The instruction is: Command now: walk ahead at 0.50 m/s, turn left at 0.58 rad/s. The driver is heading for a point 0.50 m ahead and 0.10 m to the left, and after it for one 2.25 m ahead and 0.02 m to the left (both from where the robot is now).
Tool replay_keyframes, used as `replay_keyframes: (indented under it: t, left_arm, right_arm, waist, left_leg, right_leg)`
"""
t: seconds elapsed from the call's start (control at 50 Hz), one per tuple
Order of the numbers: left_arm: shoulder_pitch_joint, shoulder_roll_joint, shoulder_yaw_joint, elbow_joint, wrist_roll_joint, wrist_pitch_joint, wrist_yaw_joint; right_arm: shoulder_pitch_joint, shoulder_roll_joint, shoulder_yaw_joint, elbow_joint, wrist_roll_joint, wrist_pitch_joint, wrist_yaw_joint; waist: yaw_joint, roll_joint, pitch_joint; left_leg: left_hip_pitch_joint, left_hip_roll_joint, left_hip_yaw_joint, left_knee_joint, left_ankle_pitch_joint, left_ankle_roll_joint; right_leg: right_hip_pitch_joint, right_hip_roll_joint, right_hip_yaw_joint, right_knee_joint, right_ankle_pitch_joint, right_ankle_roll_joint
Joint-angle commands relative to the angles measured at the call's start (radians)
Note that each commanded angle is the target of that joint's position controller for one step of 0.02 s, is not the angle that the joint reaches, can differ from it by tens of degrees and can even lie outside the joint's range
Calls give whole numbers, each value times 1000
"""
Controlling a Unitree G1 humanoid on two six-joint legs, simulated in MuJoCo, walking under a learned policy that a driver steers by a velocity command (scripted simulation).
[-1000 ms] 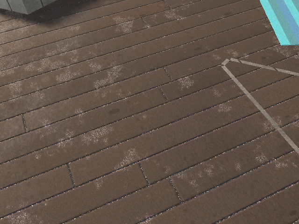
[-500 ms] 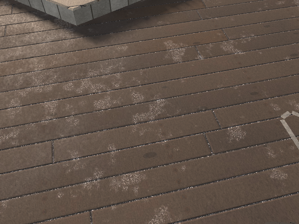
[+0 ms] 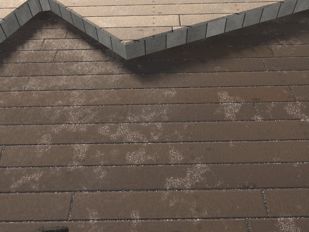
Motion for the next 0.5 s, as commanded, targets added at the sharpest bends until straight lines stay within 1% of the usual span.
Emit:
replay_keyframes:
  t: [0.02,0.04,0.06,0.08,0.12,0.16,0.2,0.24,0.28,0.32,0.34,0.36,0.38,0.4,0.42,0.44,0.46,0.48,0.5]
  left_arm:
    - [154,123,42,-9,2,10,8]
    - [134,105,35,-3,7,10,11]
    - [124,99,34,3,7,8,11]
    - [123,98,35,11,3,4,11]
    - [129,121,44,31,-1,-2,10]
    - [135,144,52,50,1,-1,11]
    - [132,157,56,64,0,4,13]
    - [140,170,57,79,-4,10,16]
    - [140,183,59,93,-8,23,22]
    - [157,204,64,108,-20,37,28]
    - [153,217,68,109,-27,43,31]
    - [145,232,74,106,-37,47,35]
    - [132,244,79,102,-46,53,40]
    - [116,232,76,95,-52,57,42]
    - [142,197,63,85,-32,51,38]
    - [263,56,21,57,47,43,20]
    - [288,138,18,57,14,31,6]
    - [152,200,37,41,-23,33,5]
    - [100,186,33,19,-23,39,15]
  right_arm:
    - [-83,-123,-29,-118,-12,-16,1]
    - [-90,-110,-32,-124,-11,-12,7]
    - [-81,-93,-31,-125,-3,-7,12]
    - [-79,-72,-28,-127,0,-1,15]
    - [-109,-48,-22,-144,-5,8,17]
    - [-145,-38,-17,-158,-9,9,19]
    - [-179,-31,-14,-163,-8,5,29]
    - [-239,-20,-8,-174,-7,-2,41]
    - [-297,-10,-5,-192,-13,-8,54]
    - [-321,-19,-11,-210,-15,-8,67]
    - [-311,-34,-19,-215,-16,-6,72]
    - [-278,-56,-30,-212,-21,-4,75]
    - [-205,-83,-46,-196,-24,0,76]
    - [-71,-125,-71,-160,-24,2,68]
    - [36,-185,-95,-139,-24,10,45]
    - [-8,-288,-96,-162,-32,17,21]
    - [-16,-261,-84,-217,-44,6,32]
    - [-57,-199,-70,-219,-39,1,42]
    - [-110,-166,-61,-208,-19,0,39]
  waist:
    - [106,-121,-20]
    - [85,-145,2]
    - [72,-165,12]
    - [67,-169,14]
    - [64,-146,28]
    - [68,-120,31]
    - [76,-111,31]
    - [98,-104,46]
    - [109,-97,74]
    - [109,-113,63]
    - [95,-127,46]
    - [70,-144,18]
    - [26,-149,-20]
    - [-49,-120,-85]
    - [-100,-27,-147]
    - [38,280,-238]
    - [-13,194,-503]
    - [-48,59,-399]
    - [-17,8,-258]
  left_leg:
    - [-475,121,19,206,102,-19]
    - [-438,148,22,173,138,-20]
    - [-404,161,36,151,156,-22]
    - [-393,166,49,132,166,-25]
    - [-415,176,58,75,202,-35]
    - [-443,184,60,-3,266,-45]
    - [-434,184,76,-106,365,-44]
    - [-401,175,108,-220,456,-35]
    - [-350,153,156,-329,496,-24]
    - [-298,128,192,-390,476,-8]
    - [-262,108,207,-411,442,8]
    - [-209,80,226,-426,398,27]
    - [-121,46,243,-455,373,51]
    - [53,11,246,-531,450,85]
    - [289,67,141,-571,684,132]
    - [600,336,-220,-432,1229,280]
    - [662,473,-539,-566,972,433]
    - [564,403,-424,-624,825,375]
    - [426,348,-328,-647,724,320]
  right_leg:
    - [431,-335,422,-275,-156,-160]
    - [372,-303,339,-298,-73,-148]
    - [331,-283,278,-322,-32,-144]
    - [314,-276,232,-341,7,-150]
    - [305,-287,165,-372,81,-169]
    - [328,-299,106,-384,158,-179]
    - [349,-288,32,-385,210,-168]
    - [356,-275,-37,-385,233,-151]
    - [353,-265,-103,-352,363,-130]
    - [391,-272,-138,-295,501,-109]
    - [412,-277,-150,-250,593,-97]
    - [430,-278,-159,-184,710,-86]
    - [432,-272,-170,-78,804,-72]
    - [387,-241,-192,97,780,-44]
    - [201,-185,-199,362,503,13]
    - [-171,-35,-160,739,-531,78]
    - [-236,11,69,915,-563,80]
    - [-278,-37,99,901,-442,64]
    - [-310,-65,79,821,-351,60]
Velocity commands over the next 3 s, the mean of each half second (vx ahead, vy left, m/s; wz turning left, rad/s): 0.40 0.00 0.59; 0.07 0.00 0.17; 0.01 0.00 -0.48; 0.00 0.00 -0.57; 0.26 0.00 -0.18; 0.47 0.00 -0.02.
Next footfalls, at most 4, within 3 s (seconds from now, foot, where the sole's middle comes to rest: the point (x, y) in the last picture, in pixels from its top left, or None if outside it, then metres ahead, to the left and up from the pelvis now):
0.42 left None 0.35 0.18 -0.76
0.84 right None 0.44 -0.04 -0.76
1.38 right None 0.41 -0.08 -0.76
1.90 left None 0.42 0.13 -0.76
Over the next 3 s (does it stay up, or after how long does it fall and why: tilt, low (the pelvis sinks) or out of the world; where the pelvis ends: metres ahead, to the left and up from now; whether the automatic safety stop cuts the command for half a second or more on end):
stays up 0.71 -0.06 0.02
